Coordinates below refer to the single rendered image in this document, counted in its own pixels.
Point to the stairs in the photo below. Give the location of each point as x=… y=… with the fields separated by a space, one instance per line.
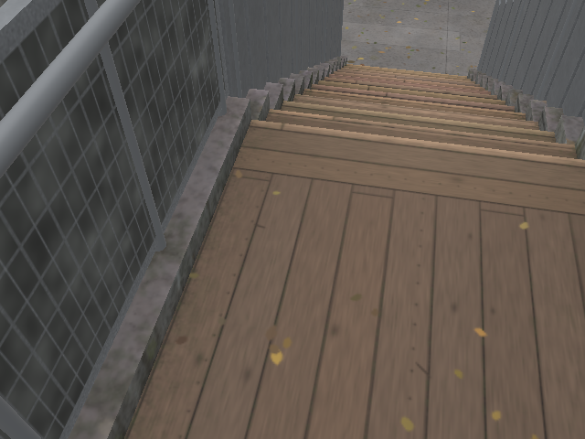
x=417 y=105

